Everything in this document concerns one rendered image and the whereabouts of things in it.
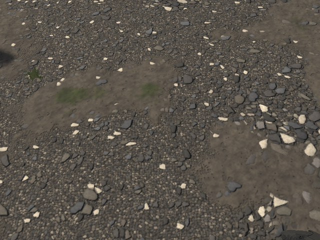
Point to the robot right hand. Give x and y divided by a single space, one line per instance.
299 235

